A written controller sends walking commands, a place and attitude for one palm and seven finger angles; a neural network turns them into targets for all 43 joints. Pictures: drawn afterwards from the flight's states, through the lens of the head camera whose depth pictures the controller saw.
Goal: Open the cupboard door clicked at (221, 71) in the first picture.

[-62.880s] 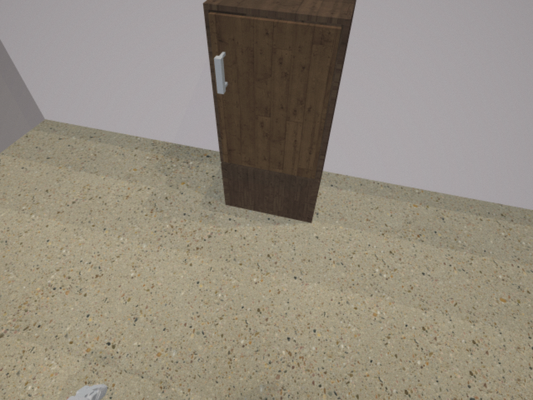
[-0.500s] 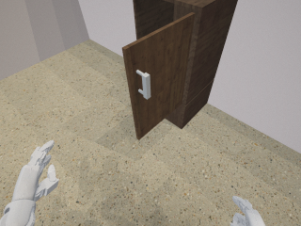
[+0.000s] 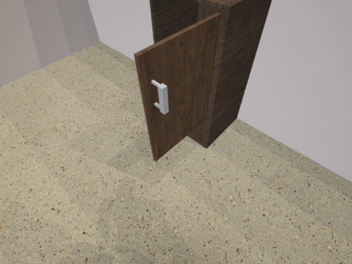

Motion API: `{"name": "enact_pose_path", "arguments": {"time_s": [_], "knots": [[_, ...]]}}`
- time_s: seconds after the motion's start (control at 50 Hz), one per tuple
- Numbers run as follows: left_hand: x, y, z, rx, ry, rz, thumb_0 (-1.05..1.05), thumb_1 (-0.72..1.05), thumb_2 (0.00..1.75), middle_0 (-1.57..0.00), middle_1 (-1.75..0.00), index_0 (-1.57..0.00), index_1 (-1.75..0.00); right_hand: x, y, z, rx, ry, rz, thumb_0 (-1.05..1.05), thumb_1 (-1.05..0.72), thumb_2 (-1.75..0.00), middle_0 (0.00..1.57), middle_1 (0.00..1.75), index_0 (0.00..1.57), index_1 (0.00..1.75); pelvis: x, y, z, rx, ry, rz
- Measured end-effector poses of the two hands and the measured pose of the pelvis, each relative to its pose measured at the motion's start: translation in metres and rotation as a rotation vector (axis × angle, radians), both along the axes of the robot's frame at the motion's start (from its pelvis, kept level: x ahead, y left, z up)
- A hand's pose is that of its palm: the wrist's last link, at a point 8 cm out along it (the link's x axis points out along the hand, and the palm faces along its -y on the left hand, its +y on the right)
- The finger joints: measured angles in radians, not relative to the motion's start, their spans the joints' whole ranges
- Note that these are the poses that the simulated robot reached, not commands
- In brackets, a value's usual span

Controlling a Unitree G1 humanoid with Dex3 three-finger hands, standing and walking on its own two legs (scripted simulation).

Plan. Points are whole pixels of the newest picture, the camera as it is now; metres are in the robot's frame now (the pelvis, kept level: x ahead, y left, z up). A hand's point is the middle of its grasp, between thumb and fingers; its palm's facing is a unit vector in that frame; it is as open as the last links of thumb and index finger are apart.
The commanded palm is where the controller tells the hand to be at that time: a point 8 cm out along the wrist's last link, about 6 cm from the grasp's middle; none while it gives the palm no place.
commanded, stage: let the arm hang, fingers relaxed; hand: left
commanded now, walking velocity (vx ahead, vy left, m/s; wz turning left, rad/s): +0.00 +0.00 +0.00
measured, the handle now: (159, 96) +0.65 +0.10 -0.04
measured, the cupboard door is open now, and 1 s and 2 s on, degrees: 88 88 88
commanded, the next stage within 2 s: look to check the result in 0.50 s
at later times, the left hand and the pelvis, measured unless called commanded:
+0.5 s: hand out of the picture +0.00 +0.15 -0.17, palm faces +0.04 -0.98 -0.18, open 7.3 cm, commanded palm none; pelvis +0.01 -0.01 +0.00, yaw +0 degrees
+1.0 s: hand out of the picture +0.01 +0.15 -0.17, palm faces +0.04 -0.98 -0.18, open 7.4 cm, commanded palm none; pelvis +0.03 -0.01 +0.00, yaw +0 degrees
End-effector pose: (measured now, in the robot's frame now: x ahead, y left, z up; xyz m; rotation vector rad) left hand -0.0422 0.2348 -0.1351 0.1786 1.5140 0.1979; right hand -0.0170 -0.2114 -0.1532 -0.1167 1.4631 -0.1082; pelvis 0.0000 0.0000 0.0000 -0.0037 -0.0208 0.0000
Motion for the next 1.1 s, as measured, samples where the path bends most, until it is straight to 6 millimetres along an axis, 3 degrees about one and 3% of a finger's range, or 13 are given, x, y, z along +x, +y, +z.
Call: {"name": "enact_pose_path", "arguments": {"time_s": [0.14,0.28,0.52,0.74,1.1], "knots": [[0.017,-0.013,-0.003,-0.014,-0.045,-0.005,0.0,0.92,0.89,-0.19,-0.3,-0.2,-0.3,-0.004,0.012,-0.003,0.033,-0.001,-0.022,0.01,-0.91,-0.9,0.2,0.3,0.2,0.3,0.003,-0.003,0.0,0.004,-0.007,-0.006],[0.041,-0.031,-0.009,-0.054,-0.102,-0.02,0.01,0.92,0.89,-0.2,-0.3,-0.2,-0.3,-0.004,0.01,-0.001,0.023,-0.006,-0.034,0.01,-0.91,-0.9,0.2,0.3,0.2,0.3,0.006,-0.006,0.0,0.007,-0.009,-0.009],[0.04,-0.033,-0.009,-0.058,-0.085,0.001,0.01,0.92,0.89,-0.2,-0.3,-0.2,-0.3,-0.001,0.001,0.002,-0.002,0.01,-0.033,0.01,-0.91,-0.9,0.19,0.3,0.19,0.3,0.012,-0.008,0.001,0.007,-0.005,-0.005],[0.037,-0.034,-0.007,-0.053,-0.059,0.007,0.0,0.91,0.89,-0.2,-0.3,-0.2,-0.3,0.013,0.0,0.002,0.001,-0.004,-0.026,0.01,-0.91,-0.9,0.19,0.3,0.19,0.3,0.019,-0.01,0.002,0.008,-0.004,-0.006],[0.056,-0.038,-0.007,-0.054,-0.074,-0.001,0.0,0.91,0.89,-0.2,-0.3,-0.2,-0.3,0.028,-0.007,0.002,-0.008,-0.009,-0.019,0.01,-0.91,-0.9,0.19,0.3,0.19,0.3,0.03,-0.013,0.002,0.011,0.001,-0.007]]}}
